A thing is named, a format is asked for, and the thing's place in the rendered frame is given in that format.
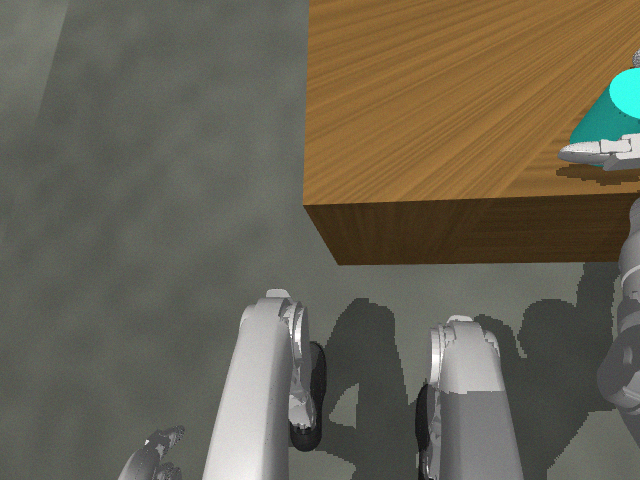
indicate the can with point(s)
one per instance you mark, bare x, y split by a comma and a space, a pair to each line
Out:
615, 113

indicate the left robot hand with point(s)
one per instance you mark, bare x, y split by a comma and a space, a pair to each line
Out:
144, 463

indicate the right robot arm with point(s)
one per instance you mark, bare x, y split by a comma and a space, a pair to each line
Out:
618, 376

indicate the left robot foot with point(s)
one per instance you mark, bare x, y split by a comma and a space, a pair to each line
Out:
308, 439

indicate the right robot hand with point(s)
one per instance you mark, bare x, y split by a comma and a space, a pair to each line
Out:
614, 155

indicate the right robot foot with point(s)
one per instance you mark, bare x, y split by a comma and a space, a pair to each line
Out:
422, 433

